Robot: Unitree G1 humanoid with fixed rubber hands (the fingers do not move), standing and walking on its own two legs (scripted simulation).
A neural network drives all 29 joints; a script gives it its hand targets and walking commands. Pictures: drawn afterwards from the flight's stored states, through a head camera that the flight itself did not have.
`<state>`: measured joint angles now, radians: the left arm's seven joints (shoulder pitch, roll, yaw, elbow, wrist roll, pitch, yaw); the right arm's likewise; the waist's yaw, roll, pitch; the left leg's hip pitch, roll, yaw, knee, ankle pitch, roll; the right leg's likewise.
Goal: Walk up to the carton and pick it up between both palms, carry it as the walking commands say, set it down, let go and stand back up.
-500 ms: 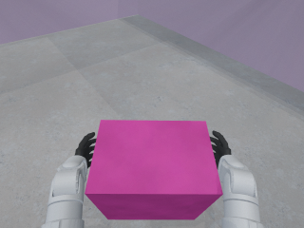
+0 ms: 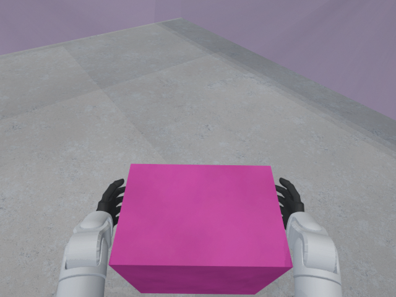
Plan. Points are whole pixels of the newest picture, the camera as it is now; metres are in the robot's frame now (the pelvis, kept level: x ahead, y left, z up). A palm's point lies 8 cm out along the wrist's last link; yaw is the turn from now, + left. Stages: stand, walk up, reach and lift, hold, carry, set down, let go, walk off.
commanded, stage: hold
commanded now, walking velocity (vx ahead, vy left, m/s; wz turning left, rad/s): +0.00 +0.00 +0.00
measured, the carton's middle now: (199, 236) +0.26 +0.00 -0.03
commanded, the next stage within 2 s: carry in 0.58 s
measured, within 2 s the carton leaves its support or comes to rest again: neither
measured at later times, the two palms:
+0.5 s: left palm (108, 205) +0.29 +0.18 +0.04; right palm (291, 207) +0.28 -0.19 +0.05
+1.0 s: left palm (70, 225) +0.24 +0.24 +0.05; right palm (267, 226) +0.23 -0.13 +0.06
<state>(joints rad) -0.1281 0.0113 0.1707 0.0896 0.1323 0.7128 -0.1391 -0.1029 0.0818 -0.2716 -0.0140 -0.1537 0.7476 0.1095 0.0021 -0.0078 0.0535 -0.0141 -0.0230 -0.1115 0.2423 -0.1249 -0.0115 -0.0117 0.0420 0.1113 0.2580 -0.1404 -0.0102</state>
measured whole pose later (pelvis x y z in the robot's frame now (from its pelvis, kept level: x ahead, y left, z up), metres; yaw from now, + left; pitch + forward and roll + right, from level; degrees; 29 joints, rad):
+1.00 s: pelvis -0.03 +0.07 -0.02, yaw +0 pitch +5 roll +2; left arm -0.08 -0.02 0.17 -0.40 0.02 1.09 -0.03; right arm -0.08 0.06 -0.26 -0.42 0.01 1.07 0.03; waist -0.03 -0.07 -0.04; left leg -0.36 0.01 0.08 0.54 -0.25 0.00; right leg -0.47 -0.08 0.11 0.71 -0.34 0.06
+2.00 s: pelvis -0.34 +0.34 -0.01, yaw -2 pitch +3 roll +3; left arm -0.05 -0.06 0.18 -0.43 0.02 1.11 -0.03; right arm -0.05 0.04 -0.25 -0.47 0.02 1.13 0.02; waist -0.04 0.01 -0.03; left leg -0.62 -0.02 -0.05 1.23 -0.34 -0.05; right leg -0.39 -0.12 -0.10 0.55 -0.20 0.00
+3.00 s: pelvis -0.67 +0.64 -0.02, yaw -1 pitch +2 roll +0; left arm 0.05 0.01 0.17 -0.41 0.01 1.14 -0.03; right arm 0.00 0.12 -0.23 -0.37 -0.02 1.12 0.02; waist 0.04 -0.05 -0.08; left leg -0.27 0.04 0.04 0.55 -0.32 -0.02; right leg -0.55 -0.12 -0.04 0.86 -0.37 0.05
